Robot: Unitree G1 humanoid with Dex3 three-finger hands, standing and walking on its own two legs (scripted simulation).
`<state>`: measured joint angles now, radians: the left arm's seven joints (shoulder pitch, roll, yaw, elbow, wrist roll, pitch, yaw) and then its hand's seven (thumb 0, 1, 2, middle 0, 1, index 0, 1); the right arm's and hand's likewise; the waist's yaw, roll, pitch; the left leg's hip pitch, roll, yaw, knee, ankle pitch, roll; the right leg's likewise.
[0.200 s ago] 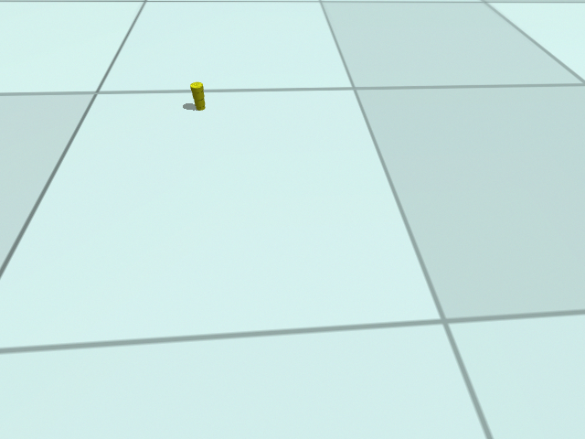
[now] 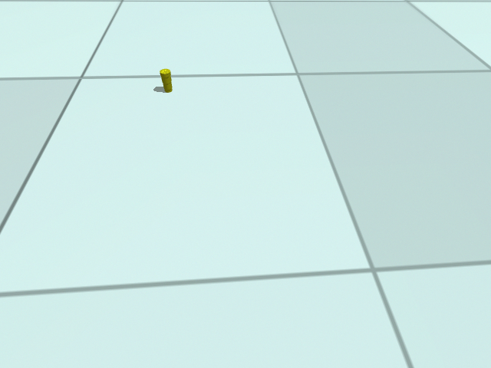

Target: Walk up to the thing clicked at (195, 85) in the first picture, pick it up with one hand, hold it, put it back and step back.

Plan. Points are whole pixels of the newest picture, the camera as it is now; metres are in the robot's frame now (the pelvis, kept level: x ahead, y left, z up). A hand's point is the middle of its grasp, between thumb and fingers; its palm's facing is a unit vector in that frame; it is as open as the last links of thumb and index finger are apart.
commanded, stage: stand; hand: left
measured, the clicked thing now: (166, 81) +2.12 +0.53 -0.70
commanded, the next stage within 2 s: walk up in 0.92 s
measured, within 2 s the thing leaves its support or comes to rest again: neither
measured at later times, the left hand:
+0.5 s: hand out of the picture +0.08 +0.25 -0.16, palm faces -0.02 -0.94 -0.34, open 7.4 cm
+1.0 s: hand out of the picture +0.07 +0.26 -0.15, palm faces +0.00 -0.95 -0.32, open 7.4 cm
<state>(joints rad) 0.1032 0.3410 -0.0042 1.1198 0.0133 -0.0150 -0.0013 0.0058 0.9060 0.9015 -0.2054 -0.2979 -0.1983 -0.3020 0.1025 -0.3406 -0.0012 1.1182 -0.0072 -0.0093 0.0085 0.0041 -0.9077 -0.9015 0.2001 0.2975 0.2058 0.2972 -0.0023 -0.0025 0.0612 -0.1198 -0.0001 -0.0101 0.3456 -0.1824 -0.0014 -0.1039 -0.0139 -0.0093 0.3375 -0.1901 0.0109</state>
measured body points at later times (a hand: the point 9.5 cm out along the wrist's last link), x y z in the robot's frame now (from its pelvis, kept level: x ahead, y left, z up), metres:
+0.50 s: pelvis +0.00 +0.00 +0.00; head +0.01 +0.00 +0.45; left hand +0.08 +0.30 -0.13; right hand +0.08 -0.30 -0.13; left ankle +0.01 +0.12 -0.75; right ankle +0.00 -0.13 -0.75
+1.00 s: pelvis +0.01 +0.00 +0.00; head +0.00 +0.00 +0.45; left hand +0.07 +0.31 -0.13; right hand +0.08 -0.31 -0.13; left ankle +0.00 +0.12 -0.74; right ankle -0.01 -0.12 -0.74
